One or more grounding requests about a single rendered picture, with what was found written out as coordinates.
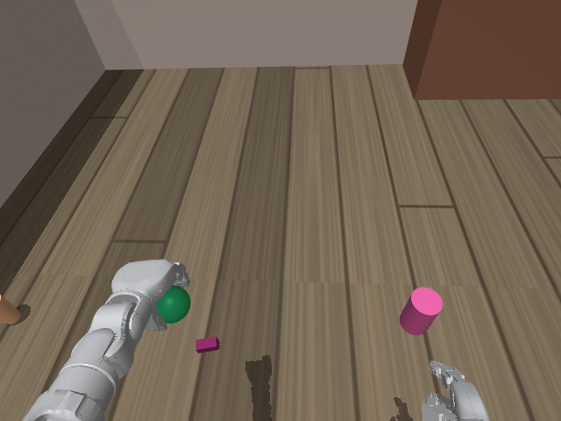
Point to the left robot arm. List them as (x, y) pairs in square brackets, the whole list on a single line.
[(85, 385)]

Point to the left robot hand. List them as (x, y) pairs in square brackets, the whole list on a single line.
[(152, 278)]

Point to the right robot hand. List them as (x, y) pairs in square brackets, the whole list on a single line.
[(465, 399)]

